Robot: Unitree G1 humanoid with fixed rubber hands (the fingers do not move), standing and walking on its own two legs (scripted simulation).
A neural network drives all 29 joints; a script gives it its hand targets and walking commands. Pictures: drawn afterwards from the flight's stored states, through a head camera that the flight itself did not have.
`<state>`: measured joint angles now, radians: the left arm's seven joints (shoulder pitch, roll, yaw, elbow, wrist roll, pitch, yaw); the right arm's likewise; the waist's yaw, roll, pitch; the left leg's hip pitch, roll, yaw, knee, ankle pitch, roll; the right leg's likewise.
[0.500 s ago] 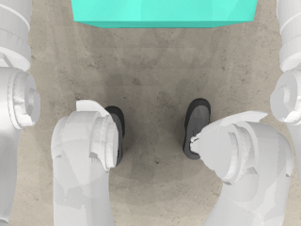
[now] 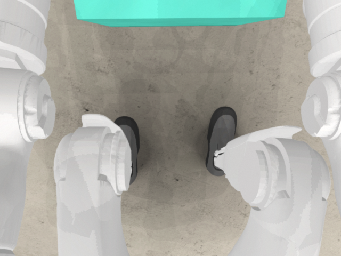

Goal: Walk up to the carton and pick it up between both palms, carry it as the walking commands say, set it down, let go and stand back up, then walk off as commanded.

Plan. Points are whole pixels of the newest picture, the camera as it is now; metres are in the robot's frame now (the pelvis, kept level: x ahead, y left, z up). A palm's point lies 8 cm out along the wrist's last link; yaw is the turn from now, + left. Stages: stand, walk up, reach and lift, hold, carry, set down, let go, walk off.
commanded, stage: reach and lift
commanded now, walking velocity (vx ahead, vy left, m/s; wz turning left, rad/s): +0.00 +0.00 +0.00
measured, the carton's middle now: out of the picture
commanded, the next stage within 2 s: none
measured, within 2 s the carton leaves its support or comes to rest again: leaves its support in 0.82 s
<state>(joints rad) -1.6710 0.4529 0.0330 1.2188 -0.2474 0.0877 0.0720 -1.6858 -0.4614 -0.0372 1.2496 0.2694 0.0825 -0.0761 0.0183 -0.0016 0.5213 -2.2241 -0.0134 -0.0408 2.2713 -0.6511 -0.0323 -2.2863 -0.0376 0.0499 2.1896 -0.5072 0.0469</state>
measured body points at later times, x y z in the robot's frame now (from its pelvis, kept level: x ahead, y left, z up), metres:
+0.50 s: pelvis +0.00 +0.00 -0.01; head +0.39 +0.01 +0.20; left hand +0.59 +0.20 -0.19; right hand +0.59 -0.18 -0.19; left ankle +0.09 +0.13 -0.33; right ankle +0.13 -0.14 -0.33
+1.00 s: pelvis +0.00 +0.00 +0.01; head +0.37 +0.01 +0.25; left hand +0.59 +0.21 -0.13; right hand +0.59 -0.17 -0.15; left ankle +0.09 +0.13 -0.33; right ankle +0.13 -0.14 -0.33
